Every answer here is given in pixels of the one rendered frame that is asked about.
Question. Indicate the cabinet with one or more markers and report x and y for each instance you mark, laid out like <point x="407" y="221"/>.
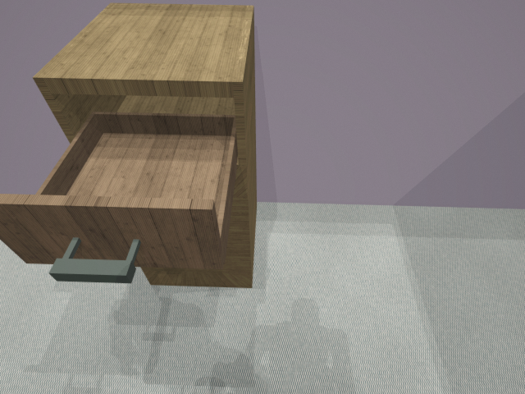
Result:
<point x="169" y="58"/>

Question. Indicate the handle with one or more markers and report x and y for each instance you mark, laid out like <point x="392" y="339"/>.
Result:
<point x="68" y="269"/>

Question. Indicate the drawer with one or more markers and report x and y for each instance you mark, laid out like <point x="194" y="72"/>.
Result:
<point x="165" y="179"/>

